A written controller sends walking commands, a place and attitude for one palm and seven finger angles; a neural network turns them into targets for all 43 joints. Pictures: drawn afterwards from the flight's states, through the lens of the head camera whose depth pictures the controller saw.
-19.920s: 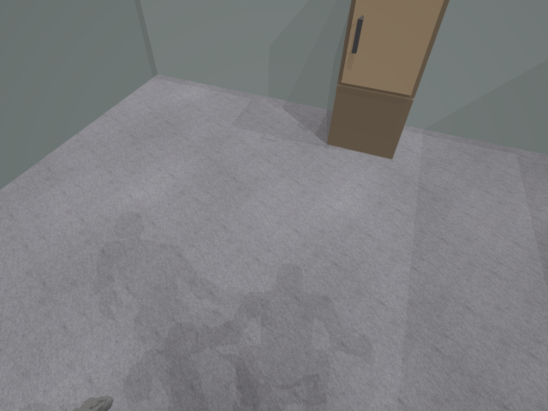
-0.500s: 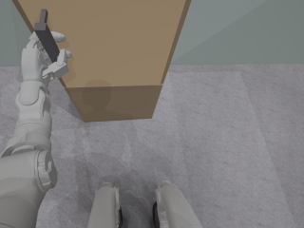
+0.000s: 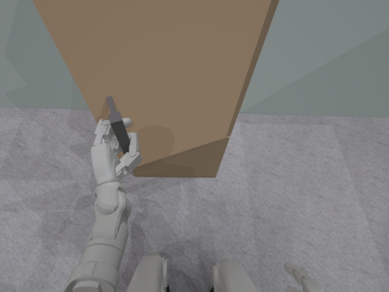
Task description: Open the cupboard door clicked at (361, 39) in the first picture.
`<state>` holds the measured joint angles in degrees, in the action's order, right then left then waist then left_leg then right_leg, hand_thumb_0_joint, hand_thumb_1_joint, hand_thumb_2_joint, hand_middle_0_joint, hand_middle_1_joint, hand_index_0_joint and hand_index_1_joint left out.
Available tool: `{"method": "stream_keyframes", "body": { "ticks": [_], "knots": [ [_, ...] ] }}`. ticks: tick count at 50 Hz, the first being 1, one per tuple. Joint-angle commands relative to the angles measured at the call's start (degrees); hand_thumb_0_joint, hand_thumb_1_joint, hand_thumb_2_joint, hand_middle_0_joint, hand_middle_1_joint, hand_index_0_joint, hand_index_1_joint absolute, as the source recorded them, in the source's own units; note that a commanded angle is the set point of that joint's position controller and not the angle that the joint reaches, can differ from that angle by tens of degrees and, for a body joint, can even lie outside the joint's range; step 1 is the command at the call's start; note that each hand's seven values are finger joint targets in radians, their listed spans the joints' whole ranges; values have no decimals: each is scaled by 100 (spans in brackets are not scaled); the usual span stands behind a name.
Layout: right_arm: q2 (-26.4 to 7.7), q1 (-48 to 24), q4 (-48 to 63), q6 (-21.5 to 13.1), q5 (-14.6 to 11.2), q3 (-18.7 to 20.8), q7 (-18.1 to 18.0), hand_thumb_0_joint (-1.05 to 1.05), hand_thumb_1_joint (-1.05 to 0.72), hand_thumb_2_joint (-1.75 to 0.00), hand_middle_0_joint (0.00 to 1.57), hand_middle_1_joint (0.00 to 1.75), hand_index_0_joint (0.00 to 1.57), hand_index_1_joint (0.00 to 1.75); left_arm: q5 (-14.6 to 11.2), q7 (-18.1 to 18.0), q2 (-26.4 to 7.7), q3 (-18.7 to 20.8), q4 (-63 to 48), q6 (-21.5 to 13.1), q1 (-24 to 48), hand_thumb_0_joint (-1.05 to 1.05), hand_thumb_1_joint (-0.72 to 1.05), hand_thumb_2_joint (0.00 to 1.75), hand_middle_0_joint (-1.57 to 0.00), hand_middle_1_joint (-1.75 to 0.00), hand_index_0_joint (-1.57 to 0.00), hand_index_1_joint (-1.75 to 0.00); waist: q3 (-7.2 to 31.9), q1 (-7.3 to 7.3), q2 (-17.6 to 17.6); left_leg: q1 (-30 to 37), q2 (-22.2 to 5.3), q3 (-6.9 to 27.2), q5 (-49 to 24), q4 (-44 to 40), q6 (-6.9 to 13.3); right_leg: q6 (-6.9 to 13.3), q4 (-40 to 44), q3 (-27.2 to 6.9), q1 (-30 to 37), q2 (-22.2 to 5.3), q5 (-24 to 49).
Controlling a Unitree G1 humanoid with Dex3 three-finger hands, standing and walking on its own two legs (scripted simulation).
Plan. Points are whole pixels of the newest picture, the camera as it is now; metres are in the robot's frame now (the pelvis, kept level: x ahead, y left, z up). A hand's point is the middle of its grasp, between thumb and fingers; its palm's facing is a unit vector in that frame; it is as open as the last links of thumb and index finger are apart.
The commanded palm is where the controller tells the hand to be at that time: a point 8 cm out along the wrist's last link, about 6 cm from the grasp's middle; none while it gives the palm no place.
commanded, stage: pull the door open along its arc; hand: left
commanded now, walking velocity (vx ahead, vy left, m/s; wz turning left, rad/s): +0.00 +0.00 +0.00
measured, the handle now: (120, 130) +0.44 +0.17 +0.02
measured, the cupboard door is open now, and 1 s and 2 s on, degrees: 21 47 48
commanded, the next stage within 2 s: open thumb and fingers to let go in 0.50 s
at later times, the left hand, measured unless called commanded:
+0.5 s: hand (182, 198) +0.29 +0.03 +0.02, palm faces +0.34 -0.94 -0.02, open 6.0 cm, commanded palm +0.23 +0.06 +0.01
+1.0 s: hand (181, 198) +0.30 +0.03 +0.01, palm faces +0.39 -0.92 -0.03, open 10.0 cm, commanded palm +0.25 +0.07 +0.01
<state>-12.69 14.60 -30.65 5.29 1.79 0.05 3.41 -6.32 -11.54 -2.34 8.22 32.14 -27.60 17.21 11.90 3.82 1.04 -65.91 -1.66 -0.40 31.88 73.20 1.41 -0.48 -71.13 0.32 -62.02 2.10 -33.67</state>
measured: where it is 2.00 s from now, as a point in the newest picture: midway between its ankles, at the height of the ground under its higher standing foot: outside the picture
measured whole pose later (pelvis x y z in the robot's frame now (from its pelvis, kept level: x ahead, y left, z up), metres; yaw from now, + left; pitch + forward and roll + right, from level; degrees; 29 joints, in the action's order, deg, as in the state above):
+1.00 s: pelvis +0.00 -0.06 +0.00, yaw +5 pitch +22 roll +1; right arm -10.5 9.9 -34.6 -3.6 4.9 0.3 0.9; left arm 6.5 -32.0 6.3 -11.3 19.4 -26.2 -2.8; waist 12.3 0.6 1.3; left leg -63.4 0.0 3.6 30.8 72.3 -3.0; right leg 4.3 -74.5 4.4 -59.9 0.7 -36.5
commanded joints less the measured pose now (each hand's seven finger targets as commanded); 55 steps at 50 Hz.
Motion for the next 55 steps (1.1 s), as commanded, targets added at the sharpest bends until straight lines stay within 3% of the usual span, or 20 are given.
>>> {"method": "stream_keyframes", "body": {
  "ticks": [1,3,4,7,10,13,16,21,24,26,29,30,32,35,38,39,43,50,52,55],
  "knots": [
    [-661,264,508,-122,214,313,92,0,-90,-90,20,30,20,30,725,-1462,-143,-152,-1241,-432,556,0,90,90,-40,-135,-40,-135,2067,-198,162,2017,54,255,-2594,-801,-246,218,493,381,766,32,2304],
    [-628,121,510,-126,271,333,139,0,-90,-90,20,30,20,30,1091,-1949,219,-486,-1289,-385,402,0,90,90,-40,-135,-40,-135,2120,-189,160,2025,70,245,-2490,-787,-237,234,519,386,770,24,2235],
    [-613,106,522,-154,307,347,135,0,-90,-90,20,30,20,30,1214,-2115,340,-622,-1392,-366,361,0,90,90,-40,-135,-40,-135,2214,-161,-11,2022,81,249,-2498,-742,-212,233,547,380,848,39,2305],
    [-526,-68,522,-221,330,353,91,0,-90,-90,20,30,20,30,1475,-2211,704,-1158,-1559,-313,112,0,90,90,-40,-135,-40,-135,2285,-113,-172,2059,115,190,-2347,-777,-177,245,689,344,1121,12,2419],
    [-446,-220,538,-323,330,346,10,0,-90,-90,20,30,20,30,1536,-2152,906,-1533,-1803,-311,-115,0,90,90,-40,-135,-40,-135,2227,-123,-287,2004,163,127,-2110,-819,-130,246,855,267,1366,-18,2427],
    [-358,-381,519,-466,299,290,-69,0,-90,-90,20,30,20,30,1424,-2107,1158,-1814,-1823,-277,-389,0,90,90,-40,-135,-40,-135,1912,-100,-482,1866,201,89,-1775,-879,-101,220,1064,222,1492,-56,2270],
    [-280,-518,507,-626,308,243,-108,0,-90,-90,20,30,20,30,1424,-2112,1330,-2039,-1993,-297,-749,0,90,90,-40,-135,-40,-135,1826,-159,-378,1825,232,94,-1731,-872,-98,229,1094,193,1502,-92,2256],
    [-156,-652,550,-918,328,167,-108,0,-90,-90,20,30,20,30,1621,-2092,1669,-2491,-2285,-241,-1717,0,90,90,-40,-135,-40,-135,1734,-219,-425,1745,274,99,-1720,-816,-97,220,1108,141,1572,-155,2446],
    [-122,-743,669,-1054,294,138,-95,0,-90,-90,20,30,20,30,1561,-2053,1705,-2563,-2598,-102,-2594,0,90,90,-40,-135,-40,-135,1785,-363,-415,1716,302,110,-1787,-841,-127,220,1122,119,1803,-182,2680],
    [-128,-746,591,-1091,295,117,-133,0,-90,-90,20,30,20,30,1512,-2130,1602,-2462,-2658,-39,-2099,0,90,90,-40,-135,-40,-135,1570,-228,-528,1618,315,125,-1570,-757,-127,152,1188,38,1632,-229,2580],
    [-132,-783,480,-1142,312,98,-200,0,-90,-90,20,30,20,30,1500,-2288,1394,-2175,-2511,11,-1475,0,90,90,-40,-135,-40,-135,1299,-172,-526,1368,338,184,-1307,-639,-137,120,1244,-82,1418,-264,2229],
    [-154,-795,386,-1140,324,93,-227,0,-90,-90,20,30,20,30,1476,-2353,1221,-1993,-2365,-13,-927,0,90,90,-40,-135,-40,-135,1195,-69,-569,1258,336,181,-1174,-540,-134,79,1274,-163,1258,-308,2076],
    [-121,-853,355,-1167,327,84,-256,0,-90,-90,20,30,20,30,1439,-2345,1208,-1881,-2114,-73,-972,0,76,84,-39,-134,-39,-134,1236,-97,-789,1042,365,201,-1003,-449,-142,9,1363,-381,1368,-396,1951],
    [-129,-761,414,-1178,338,137,-252,0,-90,-90,20,30,20,30,1388,-2287,1115,-1778,-2316,-166,-1205,0,55,75,-38,-131,-38,-131,1904,-294,-639,1089,391,160,-1313,-446,-153,-1,1209,-468,1880,-448,2672],
    [-135,-650,476,-1133,325,161,-227,0,-90,-90,20,30,20,30,1356,-2152,1171,-1901,-2539,-154,-1487,0,34,66,-36,-129,-36,-129,2095,-263,-688,1154,386,124,-1530,-474,-164,-62,1185,-520,2246,-504,3457],
    [-156,-629,494,-1113,313,176,-229,0,-90,-90,20,30,20,30,1376,-2124,1095,-1880,-2570,-137,-1513,0,27,63,-35,-128,-35,-128,2118,-273,-618,1176,377,148,-1596,-493,-157,-11,1124,-441,2225,-468,3405],
    [-184,-654,412,-1110,311,172,-260,0,-90,-90,20,30,20,30,1350,-2087,1165,-2006,-2492,-154,-1047,0,-1,51,-33,-125,-33,-125,1714,-62,-858,1023,349,182,-1245,-416,-135,-76,1279,-523,1887,-497,2876],
    [-233,-670,403,-1148,312,207,-269,0,-90,-90,20,30,20,30,1406,-2103,1143,-2020,-2437,-313,-957,0,-50,30,-30,-120,-30,-120,1791,-152,-666,1130,336,181,-1234,-453,-111,36,1157,-331,1592,-415,2345],
    [-228,-661,411,-1157,317,207,-269,0,-90,-90,20,30,20,30,1419,-2136,1202,-2062,-2422,-304,-954,0,-50,30,-30,-120,-30,-120,1879,-151,-645,1188,339,165,-1223,-459,-106,38,1156,-303,1571,-397,2289],
    [-234,-632,433,-1141,316,213,-287,0,-90,-90,20,30,20,30,1423,-2189,1182,-2032,-2479,-275,-905,0,-50,30,-27,-105,-27,-105,1932,-190,-593,1280,337,150,-1330,-507,-97,81,1110,-205,1567,-352,2258]
  ]
}}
